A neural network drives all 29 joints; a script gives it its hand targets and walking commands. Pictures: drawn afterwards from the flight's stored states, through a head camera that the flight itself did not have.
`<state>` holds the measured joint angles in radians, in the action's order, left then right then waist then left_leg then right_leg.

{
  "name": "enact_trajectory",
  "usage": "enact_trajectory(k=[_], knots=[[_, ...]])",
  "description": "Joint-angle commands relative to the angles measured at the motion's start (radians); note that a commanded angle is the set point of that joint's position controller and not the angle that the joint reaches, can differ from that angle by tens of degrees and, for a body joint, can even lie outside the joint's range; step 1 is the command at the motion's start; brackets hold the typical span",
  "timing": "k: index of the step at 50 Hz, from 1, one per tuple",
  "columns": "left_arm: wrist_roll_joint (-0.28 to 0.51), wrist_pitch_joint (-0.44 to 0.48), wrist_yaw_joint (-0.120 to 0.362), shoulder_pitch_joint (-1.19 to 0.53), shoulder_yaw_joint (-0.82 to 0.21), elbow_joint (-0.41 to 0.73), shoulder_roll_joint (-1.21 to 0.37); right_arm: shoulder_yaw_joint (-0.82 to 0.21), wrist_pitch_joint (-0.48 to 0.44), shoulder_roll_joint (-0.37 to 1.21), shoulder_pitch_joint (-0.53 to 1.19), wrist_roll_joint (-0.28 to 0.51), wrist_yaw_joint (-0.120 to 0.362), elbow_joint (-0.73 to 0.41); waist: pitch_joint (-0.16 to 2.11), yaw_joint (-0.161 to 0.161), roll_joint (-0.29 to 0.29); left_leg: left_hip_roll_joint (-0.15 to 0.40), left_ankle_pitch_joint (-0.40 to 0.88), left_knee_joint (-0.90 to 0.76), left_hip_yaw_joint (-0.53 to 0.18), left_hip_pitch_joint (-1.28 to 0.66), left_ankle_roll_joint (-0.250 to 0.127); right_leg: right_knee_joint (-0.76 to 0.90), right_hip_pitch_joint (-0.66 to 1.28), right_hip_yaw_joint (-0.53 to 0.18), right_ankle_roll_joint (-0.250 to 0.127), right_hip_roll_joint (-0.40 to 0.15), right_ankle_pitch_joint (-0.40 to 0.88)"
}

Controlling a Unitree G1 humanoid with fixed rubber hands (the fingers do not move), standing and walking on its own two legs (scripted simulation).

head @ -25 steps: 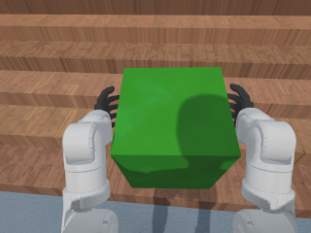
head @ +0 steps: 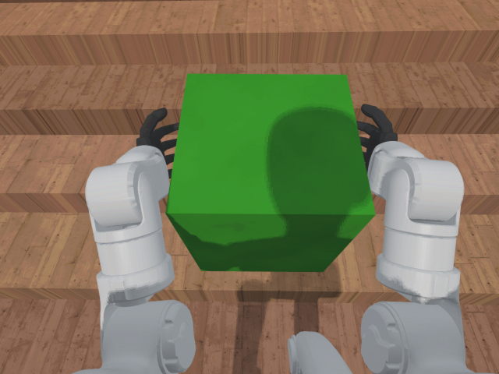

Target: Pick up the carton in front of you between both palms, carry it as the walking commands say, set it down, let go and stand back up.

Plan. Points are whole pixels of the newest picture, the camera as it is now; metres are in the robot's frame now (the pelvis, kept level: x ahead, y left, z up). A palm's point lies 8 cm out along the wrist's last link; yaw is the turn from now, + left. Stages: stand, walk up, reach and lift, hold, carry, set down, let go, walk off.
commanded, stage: carry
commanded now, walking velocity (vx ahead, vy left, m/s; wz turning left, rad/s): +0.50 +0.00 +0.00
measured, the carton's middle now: (264, 186) +0.39 -0.03 +0.09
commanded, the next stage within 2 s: none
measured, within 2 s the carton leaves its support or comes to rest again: neither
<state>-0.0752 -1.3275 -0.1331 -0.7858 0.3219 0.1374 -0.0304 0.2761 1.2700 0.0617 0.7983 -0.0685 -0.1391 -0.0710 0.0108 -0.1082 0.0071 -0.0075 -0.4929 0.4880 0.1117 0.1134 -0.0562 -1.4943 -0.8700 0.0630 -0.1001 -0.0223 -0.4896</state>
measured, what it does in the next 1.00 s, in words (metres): climbs: left foot 0.13 m higher, then right foot 0.26 m higher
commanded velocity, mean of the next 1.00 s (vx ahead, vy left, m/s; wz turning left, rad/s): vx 0.50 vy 0.00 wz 0.00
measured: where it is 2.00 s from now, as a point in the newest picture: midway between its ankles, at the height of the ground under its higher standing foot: outside the picture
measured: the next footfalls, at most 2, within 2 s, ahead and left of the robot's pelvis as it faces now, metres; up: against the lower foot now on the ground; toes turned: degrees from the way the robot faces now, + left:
left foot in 0.26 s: +0.21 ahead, -0.01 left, +0.13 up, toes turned +5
right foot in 0.46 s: +0.65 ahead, -0.22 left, +0.39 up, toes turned +10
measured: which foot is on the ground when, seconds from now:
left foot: down 0.00-0.08, up 0.10-0.24, down 0.26-0.48, up 0.50-0.66, down 0.68-0.88, up 0.90-1.00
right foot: down 0.00-0.28, up 0.30-0.44, down 0.46-0.64, up 0.66-0.90, down 0.92-1.00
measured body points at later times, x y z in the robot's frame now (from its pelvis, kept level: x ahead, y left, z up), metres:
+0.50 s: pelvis +0.58 -0.09 +0.10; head +0.75 -0.20 +0.50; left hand +1.03 -0.08 +0.17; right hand +0.94 -0.37 +0.14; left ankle +0.23 +0.01 -0.48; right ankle +0.61 -0.22 -0.33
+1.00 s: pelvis +1.35 -0.21 +0.62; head +1.43 -0.17 +1.06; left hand +1.67 +0.03 +0.72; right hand +1.73 -0.26 +0.74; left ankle +1.09 -0.11 +0.14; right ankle +1.32 -0.15 -0.08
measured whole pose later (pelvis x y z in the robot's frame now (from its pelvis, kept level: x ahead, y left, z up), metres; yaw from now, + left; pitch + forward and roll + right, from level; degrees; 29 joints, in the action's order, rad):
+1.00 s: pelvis +1.35 -0.21 +0.62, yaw +7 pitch +5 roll +4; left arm -0.04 -1.08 -0.11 -0.53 0.21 0.26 -0.09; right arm 0.24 1.04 0.16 0.46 -0.09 -0.09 -0.39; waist -0.12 0.15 -0.12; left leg -0.16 -0.42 1.63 -0.04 0.32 -0.08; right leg -0.72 -0.43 0.06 -0.24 0.23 -0.32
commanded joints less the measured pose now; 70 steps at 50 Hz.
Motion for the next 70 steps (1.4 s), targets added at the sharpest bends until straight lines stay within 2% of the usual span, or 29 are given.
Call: enact_trajectory(k=[1, 4, 5, 7, 11, 14, 15, 16, 18, 19, 21, 24, 25, 32, 34, 36, 42, 45, 46, 49, 55, 57, 58, 59, 61, 63, 66, 69, 70], knots=[[0.295, 0.018, 0.184, -0.644, -0.679, -0.087, -0.900, -0.733, 0.031, 0.960, 0.756, 0.496, 0.248, -0.067, 0.421, -0.129, 0.133, 0.270, 1.800, 0.303, -0.313, -1.119, -0.132, 0.084, -0.825, -0.004, -0.015, 0.062, -0.423], [0.247, 0.042, 0.175, -0.623, -0.644, -0.060, -0.877, -0.807, 0.012, 1.062, 0.813, 0.574, 0.256, -0.084, 0.533, 0.350, -0.036, 0.044, 1.401, 1.046, -0.054, -0.070, 0.043, 1.398, 0.774, -0.015, 0.044, 0.070, 0.735], [0.271, 0.057, 0.174, -0.564, -0.643, -0.074, -0.866, -0.806, -0.003, 1.078, 0.787, 0.584, 0.261, -0.073, 0.319, 0.352, -0.242, -0.121, 0.013, 1.361, 0.059, 0.519, 0.018, 1.515, 1.166, -0.007, 0.000, -0.008, 1.204], [0.325, 0.063, 0.184, -0.531, -0.657, -0.102, -0.850, -0.706, -0.007, 0.960, 0.656, 0.488, 0.229, 0.032, 0.427, 0.331, -0.420, -0.268, -0.579, 1.898, -0.068, 1.485, -0.034, 0.708, 1.934, -0.297, -0.047, -0.228, 2.983], [0.517, 0.079, 0.227, -0.825, -0.781, 0.174, -0.990, -0.632, -0.024, 0.892, 0.611, 0.323, 0.154, -0.051, 0.286, 0.259, -0.060, -0.134, -0.484, 1.714, 0.118, 1.459, -0.065, 1.041, 1.451, -0.253, -0.029, -0.110, 1.858], [0.585, 0.086, 0.279, -0.871, -0.811, 0.248, -1.074, -0.591, -0.040, 0.766, 0.648, 0.184, 0.101, -0.138, 0.443, -0.117, -0.097, -0.276, 0.176, 0.572, 0.309, -0.110, -0.087, 0.936, 0.417, 0.054, 0.182, 0.030, 2.549], [0.597, 0.090, 0.277, -0.951, -0.804, 0.280, -1.084, -0.631, -0.048, 0.779, 0.559, 0.127, 0.085, -0.118, 0.638, -0.325, 0.291, -0.155, 0.594, 0.184, 0.079, -0.886, -0.297, -0.196, -0.153, -0.015, 0.380, 0.240, 1.953], [0.578, 0.083, 0.282, -0.805, -0.782, 0.254, -1.012, -0.684, -0.075, 0.905, 0.532, 0.193, 0.074, -0.154, 0.564, -0.479, 0.687, 0.027, 1.171, -0.242, -0.278, -0.923, -0.336, -1.077, -0.316, -0.023, 0.268, 0.392, -0.303], [0.496, 0.085, 0.240, -0.642, -0.737, 0.264, -0.932, -0.781, -0.102, 0.974, 0.352, 0.302, 0.087, -0.191, 0.617, -0.469, 0.522, 0.321, 2.521, 0.521, -0.695, -1.666, -0.362, -1.710, -1.389, -0.365, 0.097, 0.424, -1.203], [0.397, 0.104, 0.214, -0.399, -0.675, 0.205, -0.879, -0.856, -0.091, 1.008, 0.325, 0.358, 0.102, -0.283, 0.604, -0.399, 0.059, 0.329, 2.325, 0.343, -0.678, -1.719, -0.251, -1.404, -1.424, -0.332, 0.043, 0.371, -1.255], [0.204, 0.205, 0.182, -0.265, -0.527, 0.157, -0.720, -1.010, -0.146, 1.076, 0.674, 0.553, 0.136, -0.462, 0.492, -0.134, -0.360, 0.324, 1.684, 0.135, -0.569, -0.942, -0.151, -0.951, -0.954, -0.277, -0.023, 0.183, -0.941], [0.039, 0.311, 0.085, -0.139, -0.358, -0.022, -0.389, -1.032, -0.171, 0.937, 0.653, 0.692, 0.186, -0.286, 0.607, 0.455, -0.248, -0.023, 1.272, 0.317, -0.261, 0.798, -0.028, 0.371, 1.482, 0.015, 0.030, 0.170, 0.459], [-0.068, 0.320, 0.086, 0.032, -0.333, -0.109, -0.345, -0.980, -0.176, 0.906, 0.694, 0.666, 0.194, -0.263, 0.864, 0.581, -0.606, -0.333, 0.042, 1.425, -0.423, 1.073, 0.142, 0.736, 1.847, -0.590, -0.302, -0.180, 0.887], [0.464, 0.310, 0.189, -0.464, -0.915, 0.590, -1.026, -0.701, -0.229, 0.908, 0.216, 0.186, 0.159, -0.352, 0.496, 0.400, -0.133, -0.189, -0.854, 1.032, 0.042, 1.016, 0.063, 1.009, 1.366, -0.268, 0.037, 0.154, 1.395], [0.610, 0.314, 0.253, -0.617, -1.046, 0.436, -1.023, -0.556, -0.267, 0.646, 0.133, 0.075, 0.130, -0.304, 0.881, -0.041, 0.347, -0.098, 0.539, 0.107, 0.064, -0.493, 0.111, 0.418, 0.578, -0.191, 0.162, 0.152, 1.065], [0.618, 0.354, 0.325, -0.613, -1.067, 0.216, -0.970, -0.517, -0.326, 0.613, -0.023, -0.066, 0.119, -0.082, 0.597, -0.256, 0.567, 0.063, 1.163, -0.138, -0.293, -1.289, -0.043, -0.667, -0.460, -0.276, 0.188, 0.364, -0.465], [0.402, 0.400, 0.298, -0.128, -0.806, 0.166, -0.940, -0.817, -0.322, 0.920, 0.068, 0.151, 0.164, -0.198, 0.402, 0.079, -0.027, 0.110, 1.970, -0.250, -0.132, -1.122, 0.210, 0.005, -0.346, 0.079, 0.054, 0.269, -0.962], [0.260, 0.341, 0.264, 0.003, -0.796, 0.224, -0.863, -1.018, -0.250, 1.012, 0.267, 0.361, 0.240, -0.364, 0.516, 0.591, -0.483, -0.134, 0.632, 1.083, 0.004, 0.234, 0.106, 1.140, 1.216, 0.041, 0.034, 0.108, 0.663], [0.276, 0.306, 0.258, -0.044, -0.833, 0.269, -0.861, -0.989, -0.233, 0.986, 0.207, 0.327, 0.249, -0.315, 0.353, 0.499, -0.270, -0.218, -0.240, 1.272, -0.028, 0.450, 0.014, 1.282, 1.204, -0.117, -0.063, 0.041, 0.782], [0.397, 0.181, 0.263, -0.420, -0.950, 0.209, -0.791, -0.775, -0.139, 0.702, 0.156, 0.212, 0.230, -0.128, 0.361, 0.269, -0.001, -0.169, -0.047, 1.231, -0.170, 0.817, -0.059, 0.900, 1.384, -0.582, -0.028, -0.095, 1.566], [0.624, 0.095, 0.303, -0.806, -0.855, -0.023, -0.881, -0.437, -0.050, 0.532, 0.355, 0.063, 0.138, 0.090, 0.232, 0.235, 0.093, -0.142, -0.132, 1.127, 0.123, 1.024, -0.048, 1.079, 1.161, -0.349, 0.102, -0.013, 1.810], [0.678, 0.114, 0.292, -0.932, -0.808, -0.052, -0.969, -0.374, -0.041, 0.497, 0.487, 0.012, 0.105, 0.128, 0.197, 0.010, 0.228, -0.241, -0.067, 0.260, 0.397, 0.072, -0.069, 0.788, 0.377, -0.041, 0.444, 0.234, 2.392], [0.686, 0.114, 0.282, -0.976, -0.798, -0.040, -0.959, -0.347, -0.039, 0.490, 0.392, 0.040, 0.100, 0.099, 0.344, -0.258, 0.735, 0.059, 0.743, 0.027, 0.079, -0.504, -0.277, -0.521, -0.230, -0.135, 0.480, 0.286, 0.873], [0.654, 0.103, 0.276, -0.944, -0.740, 0.003, -0.962, -0.347, -0.027, 0.574, 0.222, 0.043, 0.108, 0.192, 0.577, -0.187, 0.421, 0.152, 0.823, 0.112, -0.327, -0.420, -0.357, -0.887, -0.144, -0.256, 0.257, 0.246, -0.192], [0.654, 0.047, 0.283, -1.042, -0.656, 0.000, -0.961, -0.469, 0.009, 0.670, 0.558, 0.121, 0.094, 0.027, 0.714, -0.202, 0.117, 0.416, 0.907, 0.174, -0.987, -0.772, -0.433, -1.197, -0.431, -0.517, 0.076, 0.244, -0.466], [0.463, -0.027, 0.244, -0.885, -0.489, 0.033, -0.789, -0.673, 0.079, 0.894, 0.843, 0.370, 0.115, -0.197, 0.506, -0.088, -0.372, 0.322, 0.861, 0.172, -0.741, -0.688, -0.286, -0.881, -0.527, -0.327, -0.010, 0.163, -0.311], [0.130, -0.053, 0.172, -0.627, -0.332, -0.113, -0.583, -0.824, 0.103, 1.000, 1.059, 0.628, 0.192, -0.253, 0.293, -0.046, -0.065, 0.153, 0.948, -0.062, -0.431, -0.147, -0.129, -0.132, -0.281, -0.110, -0.003, 0.029, -0.444], [-0.002, -0.010, 0.140, -0.669, -0.243, -0.210, -0.480, -0.759, 0.076, 1.081, 1.061, 0.680, 0.254, -0.049, 0.665, 0.253, 0.137, 0.086, 1.272, 0.247, -0.142, 0.445, 0.007, 0.640, 1.099, 0.003, 0.011, 0.060, 0.607], [-0.034, 0.023, 0.132, -0.630, -0.234, -0.218, -0.478, -0.742, 0.076, 1.091, 1.140, 0.702, 0.271, -0.044, 0.745, 0.431, -0.256, -0.089, 0.181, 0.934, -0.156, 0.763, 0.108, 0.838, 1.487, -0.406, -0.202, -0.140, 1.003]])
